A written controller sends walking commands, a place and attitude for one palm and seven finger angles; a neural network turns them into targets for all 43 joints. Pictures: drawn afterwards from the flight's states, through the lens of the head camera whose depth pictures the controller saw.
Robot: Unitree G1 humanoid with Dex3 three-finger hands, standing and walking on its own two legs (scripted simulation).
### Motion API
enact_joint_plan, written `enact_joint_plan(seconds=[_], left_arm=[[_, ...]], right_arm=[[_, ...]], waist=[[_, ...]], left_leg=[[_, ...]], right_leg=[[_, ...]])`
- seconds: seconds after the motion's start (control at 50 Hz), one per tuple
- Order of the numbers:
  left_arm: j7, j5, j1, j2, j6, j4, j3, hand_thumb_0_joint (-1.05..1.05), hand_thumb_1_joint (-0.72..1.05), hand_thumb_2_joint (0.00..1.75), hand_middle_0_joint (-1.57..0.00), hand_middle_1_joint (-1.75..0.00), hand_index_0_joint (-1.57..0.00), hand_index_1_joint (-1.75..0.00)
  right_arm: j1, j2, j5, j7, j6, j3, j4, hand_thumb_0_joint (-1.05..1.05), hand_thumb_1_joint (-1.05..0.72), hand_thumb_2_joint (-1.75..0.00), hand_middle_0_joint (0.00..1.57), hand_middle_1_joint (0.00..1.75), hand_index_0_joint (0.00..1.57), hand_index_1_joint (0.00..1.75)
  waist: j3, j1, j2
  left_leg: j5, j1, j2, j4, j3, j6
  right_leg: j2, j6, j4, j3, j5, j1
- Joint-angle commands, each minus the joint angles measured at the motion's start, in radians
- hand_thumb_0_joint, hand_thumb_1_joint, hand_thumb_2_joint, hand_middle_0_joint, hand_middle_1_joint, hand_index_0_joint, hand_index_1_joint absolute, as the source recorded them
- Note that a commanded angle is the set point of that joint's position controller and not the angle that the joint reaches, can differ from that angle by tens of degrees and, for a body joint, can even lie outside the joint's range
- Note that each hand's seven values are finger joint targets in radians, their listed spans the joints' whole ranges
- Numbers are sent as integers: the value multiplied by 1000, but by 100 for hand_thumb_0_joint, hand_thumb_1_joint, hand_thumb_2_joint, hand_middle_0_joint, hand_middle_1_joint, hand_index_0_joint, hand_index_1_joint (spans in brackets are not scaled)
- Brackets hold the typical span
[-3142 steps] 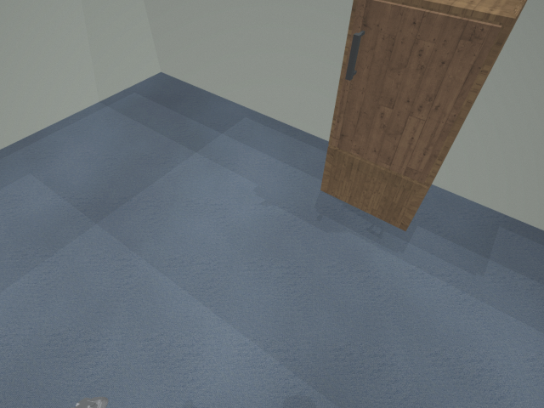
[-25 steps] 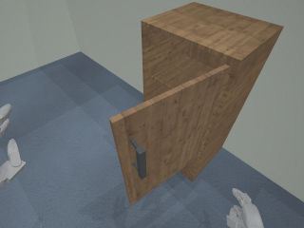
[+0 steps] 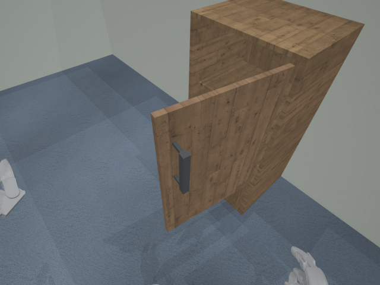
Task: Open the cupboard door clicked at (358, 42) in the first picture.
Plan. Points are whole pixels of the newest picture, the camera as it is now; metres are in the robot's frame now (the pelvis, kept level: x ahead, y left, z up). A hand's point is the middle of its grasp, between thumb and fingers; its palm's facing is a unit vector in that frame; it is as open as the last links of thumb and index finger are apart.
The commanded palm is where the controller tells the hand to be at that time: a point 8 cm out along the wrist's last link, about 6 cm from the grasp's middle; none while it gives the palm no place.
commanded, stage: step back with the hand held close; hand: left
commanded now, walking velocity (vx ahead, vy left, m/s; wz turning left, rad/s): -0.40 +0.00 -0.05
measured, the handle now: (180, 168) +0.40 +0.05 +0.00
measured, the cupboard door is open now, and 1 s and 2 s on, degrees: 80 80 80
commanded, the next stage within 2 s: stop stepping back and stand still in 0.40 s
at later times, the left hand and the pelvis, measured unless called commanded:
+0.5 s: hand out of the picture +0.09 +0.29 +0.19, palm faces +0.54 -0.73 -0.41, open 7.4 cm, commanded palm +0.04 +0.31 +0.20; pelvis -0.09 +0.00 +0.01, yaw +2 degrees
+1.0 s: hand out of the picture +0.04 +0.22 +0.19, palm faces +0.37 -0.81 -0.45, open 7.4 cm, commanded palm -0.01 +0.26 +0.20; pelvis -0.18 -0.02 +0.01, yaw -5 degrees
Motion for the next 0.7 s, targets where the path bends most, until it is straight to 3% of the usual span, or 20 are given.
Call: enact_joint_plan(seconds=[0.0, 0.06, 0.1, 0.14, 0.18, 0.22, 0.24, 0.28, 0.3, 0.32, 0.34, 0.36, 0.4, 0.48, 0.56, 0.58, 0.6, 0.62, 0.64, 0.68], left_arm=[[26, -4, -75, 195, -63, -214, 123, 0, 90, 90, -20, -30, -20, -30], [24, 2, -34, 210, -65, -234, 166, 0, 90, 90, -20, -30, -20, -30], [10, 21, -23, 207, -74, -208, 179, 0, 90, 90, -20, -30, -20, -30], [6, 13, 14, 250, -79, -188, 204, 0, 90, 90, -20, -30, -20, -30], [13, -23, -19, 246, -50, -240, 159, 0, 90, 90, -20, -30, -20, -30], [22, -23, -41, 258, -34, -255, 154, 0, 90, 90, -20, -30, -20, -30], [26, -21, -59, 265, -35, -258, 159, 0, 90, 90, -20, -30, -20, -30], [20, -29, -53, 231, -39, -239, 135, 0, 90, 90, -20, -30, -20, -30], [15, -33, -68, 219, -55, -271, 126, 0, 90, 90, -20, -30, -20, -30], [18, -16, -84, 214, -72, -306, 144, 0, 90, 90, -20, -30, -20, -30], [27, -10, -68, 240, -79, -284, 171, 0, 90, 90, -20, -30, -20, -30], [23, -25, -26, 211, -71, -256, 164, 0, 90, 90, -20, -30, -20, -30], [21, -36, -60, 188, -53, -281, 131, 0, 90, 90, -20, -30, -20, -30], [24, -37, -129, 142, -33, -283, 28, 0, 90, 90, -20, -30, -20, -30], [9, -46, -69, 179, -28, -258, 58, 0, 90, 90, -20, -30, -20, -30], [2, -47, -56, 204, -33, -277, 80, 0, 90, 90, -20, -30, -20, -30], [-3, -52, -22, 241, -39, -276, 120, 0, 90, 90, -20, -30, -20, -30], [-3, -61, -6, 278, -44, -277, 156, 0, 90, 90, -20, -30, -20, -30], [11, -61, 1, 340, -57, -294, 218, 0, 90, 90, -20, -30, -20, -30], [6, -66, -9, 276, -30, -262, 164, 0, 90, 90, -20, -30, -20, -30]], right_arm=[[-112, -137, 7, -18, -55, -53, -166, 0, -90, -90, 20, 30, 20, 30], [-132, -125, 11, -18, -69, -63, -175, 0, -90, -90, 20, 30, 20, 30], [-148, -143, 12, -11, -79, -78, -188, 0, -90, -90, 20, 30, 20, 30], [-113, -117, 3, -4, -82, -82, -172, 0, -90, -90, 20, 30, 20, 30], [-110, -83, -5, 18, -65, -74, -138, 0, -90, -90, 20, 30, 20, 30], [-123, -66, -5, 28, -43, -67, -127, 0, -90, -90, 20, 30, 20, 30], [-133, -69, -6, 24, -38, -64, -117, 0, -90, -90, 20, 30, 20, 30], [-123, -83, 0, 12, -28, -56, -111, 0, -90, -90, 20, 30, 20, 30], [-136, -120, 1, 1, -33, -63, -125, 0, -90, -90, 20, 30, 20, 30], [-151, -147, -2, -8, -45, -66, -144, 0, -90, -90, 20, 30, 20, 30], [-166, -124, -10, -11, -64, -77, -131, 0, -90, -90, 20, 30, 20, 30], [-150, -93, -7, -5, -79, -86, -120, 0, -90, -90, 20, 30, 20, 30], [-155, -100, -16, 13, -101, -98, -89, 0, -90, -90, 20, 30, 20, 30], [-155, -92, -16, 26, -118, -68, -69, 0, -90, -90, 20, 30, 20, 30], [-133, -94, -13, 26, -118, -42, -98, 0, -90, -90, 20, 30, 20, 30], [-134, -89, -11, 29, -111, -40, -111, 0, -90, -90, 20, 30, 20, 30], [-128, -78, -9, 32, -101, -35, -119, 0, -90, -90, 20, 30, 20, 30], [-128, -64, -15, 36, -86, -27, -126, 0, -90, -90, 20, 30, 20, 30], [-129, -66, -32, 39, -79, -11, -108, 0, -90, -90, 20, 30, 20, 30], [-111, -62, 6, 20, -87, -14, -128, 0, -90, -90, 20, 30, 20, 30]], waist=[[-79, -15, 120], [-150, -1, 188], [-74, -1, 198], [-44, -15, 3], [-133, -12, -209], [-168, -14, -258], [-150, -20, -230], [-112, -35, -139], [-82, -31, 52], [-107, -18, 303], [-169, -21, 377], [-192, -21, 278], [-138, -7, 166], [-116, -18, 233], [-120, -4, 277], [-124, 2, 234], [-132, 0, 128], [-148, -3, -6], [-205, 3, -21], [-235, -12, -172]], left_leg=[[-386, -295, 117, -351, -129, 73], [-319, -388, 206, -388, -169, 109], [-541, -564, 219, -353, -126, 120], [-329, -299, 75, -104, -10, 40], [-177, -9, -26, 168, 43, -38], [-137, 51, -25, 272, 23, -38], [-113, 89, -15, 199, 18, -34], [-42, 200, -18, -119, 32, -19], [-88, 108, 105, -306, -95, 29], [-126, -113, 305, -452, -258, 107], [-311, -256, 422, -553, -365, 170], [-260, -223, 418, -533, -317, 165], [-29, -67, 367, -404, -201, 154], [-39, 63, 334, -447, -152, 103], [-247, 114, 229, -497, -76, 19], [-209, 147, 169, -426, -7, -12], [-113, 185, 100, -276, 69, -38], [-4, 223, 50, -82, 102, -59], [85, 232, 45, -6, 84, -53], [168, 190, 10, -7, 50, -36]], right_leg=[[23, -15, 58, 26, -212, 286], [75, 2, 285, -20, 17, 448], [82, -5, 297, 52, -123, 493], [-30, -73, 42, 222, 65, 199], [-221, -151, -242, 399, -120, -45], [-247, -181, -281, 368, -114, -49], [-233, -173, -255, 328, -56, -68], [-123, -88, -164, 192, -73, -105], [-16, -36, -28, 119, -145, -65], [92, 9, 251, -2, -204, 120], [123, 10, 581, -5, -327, 231], [126, -3, 719, 19, -363, 203], [80, -7, 640, 14, -376, 61], [53, -13, 358, -60, -418, 82], [88, -48, -37, -159, -389, 231], [78, -64, -182, -150, -361, 237], [8, -105, -291, -56, -327, 191], [-112, -160, -350, 116, -265, 100], [-211, -194, -324, 169, -4, 99], [-145, -137, -188, 107, 276, 227]])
